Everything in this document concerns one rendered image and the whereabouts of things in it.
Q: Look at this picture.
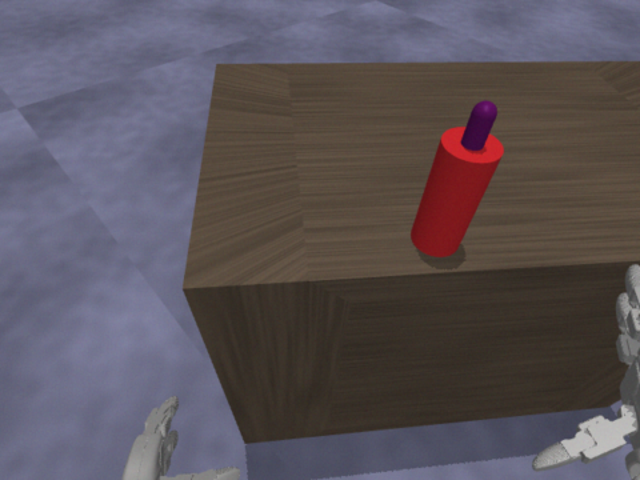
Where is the right robot hand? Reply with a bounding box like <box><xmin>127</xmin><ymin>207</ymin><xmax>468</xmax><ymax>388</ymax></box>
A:
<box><xmin>532</xmin><ymin>264</ymin><xmax>640</xmax><ymax>471</ymax></box>

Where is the left robot hand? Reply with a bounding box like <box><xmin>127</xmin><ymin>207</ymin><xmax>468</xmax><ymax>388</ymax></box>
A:
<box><xmin>122</xmin><ymin>396</ymin><xmax>240</xmax><ymax>480</ymax></box>

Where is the bottle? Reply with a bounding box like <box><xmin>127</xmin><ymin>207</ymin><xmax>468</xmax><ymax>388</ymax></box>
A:
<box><xmin>411</xmin><ymin>101</ymin><xmax>504</xmax><ymax>257</ymax></box>

